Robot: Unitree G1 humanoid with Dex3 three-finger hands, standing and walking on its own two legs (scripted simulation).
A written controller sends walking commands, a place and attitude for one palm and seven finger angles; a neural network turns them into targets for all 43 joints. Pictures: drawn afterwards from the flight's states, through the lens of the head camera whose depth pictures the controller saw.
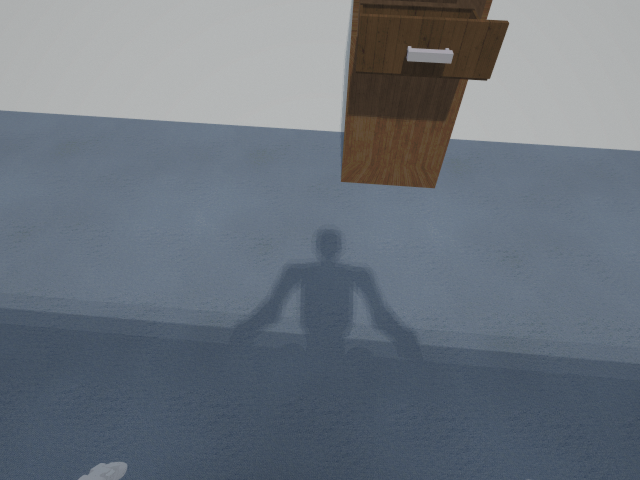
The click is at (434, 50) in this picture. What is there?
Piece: drawer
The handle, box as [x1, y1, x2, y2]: [407, 46, 453, 63]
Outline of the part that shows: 407,48 407,60 450,63 453,54 452,51 448,48 445,48 444,50 412,48 410,46 408,46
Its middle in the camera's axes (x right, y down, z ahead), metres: +0.32 -0.54 +1.13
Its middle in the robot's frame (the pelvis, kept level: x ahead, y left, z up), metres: +1.23 -0.25 +0.01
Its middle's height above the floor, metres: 0.78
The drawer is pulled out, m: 0.30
